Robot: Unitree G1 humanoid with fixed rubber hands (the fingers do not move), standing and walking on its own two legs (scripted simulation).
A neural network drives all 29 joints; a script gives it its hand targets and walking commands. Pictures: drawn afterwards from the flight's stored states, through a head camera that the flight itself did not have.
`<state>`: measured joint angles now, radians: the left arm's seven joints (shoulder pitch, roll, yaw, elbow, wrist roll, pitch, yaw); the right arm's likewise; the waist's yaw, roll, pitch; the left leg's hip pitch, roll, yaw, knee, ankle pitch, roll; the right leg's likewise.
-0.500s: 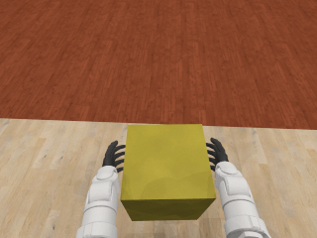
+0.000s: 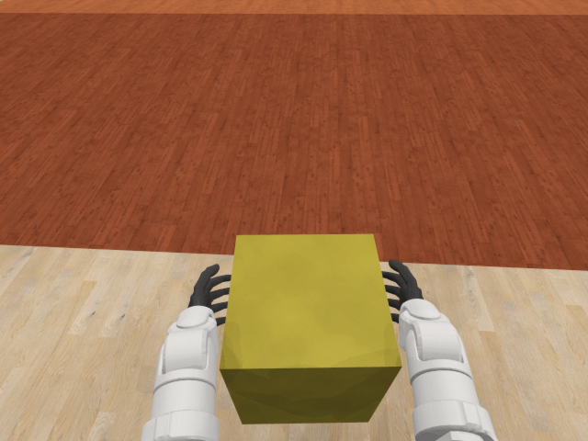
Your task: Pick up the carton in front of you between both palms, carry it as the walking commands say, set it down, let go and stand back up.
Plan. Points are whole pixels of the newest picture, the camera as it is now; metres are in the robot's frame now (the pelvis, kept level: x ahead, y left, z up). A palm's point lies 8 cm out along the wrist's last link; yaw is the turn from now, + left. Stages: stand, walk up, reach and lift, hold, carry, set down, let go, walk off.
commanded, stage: reach and lift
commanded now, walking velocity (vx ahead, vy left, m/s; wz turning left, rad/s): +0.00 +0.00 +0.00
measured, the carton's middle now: (305, 332) +0.31 +0.00 -0.05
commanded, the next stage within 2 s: hold in 0.70 s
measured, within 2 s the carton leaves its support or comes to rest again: neither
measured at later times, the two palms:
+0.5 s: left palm (200, 306) +0.31 +0.15 +0.04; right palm (409, 300) +0.31 -0.15 +0.03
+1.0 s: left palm (194, 311) +0.29 +0.15 +0.05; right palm (413, 303) +0.29 -0.15 +0.05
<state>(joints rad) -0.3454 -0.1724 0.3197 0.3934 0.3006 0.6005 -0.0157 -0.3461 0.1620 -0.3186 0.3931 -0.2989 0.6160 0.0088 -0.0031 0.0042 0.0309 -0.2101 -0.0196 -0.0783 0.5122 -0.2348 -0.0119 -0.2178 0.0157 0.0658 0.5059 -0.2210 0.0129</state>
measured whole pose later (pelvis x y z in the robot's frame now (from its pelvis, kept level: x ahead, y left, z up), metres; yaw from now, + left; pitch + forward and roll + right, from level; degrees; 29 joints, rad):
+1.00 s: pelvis +0.01 +0.00 +0.01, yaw +0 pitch -8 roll +0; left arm -0.23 -0.15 0.20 0.20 0.26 0.76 -0.01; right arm -0.24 0.15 -0.20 0.20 -0.26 0.77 0.00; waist 0.00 0.00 0.04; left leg -0.05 -0.01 -0.08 0.38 -0.20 -0.01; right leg -0.06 0.01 0.07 0.38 -0.18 0.01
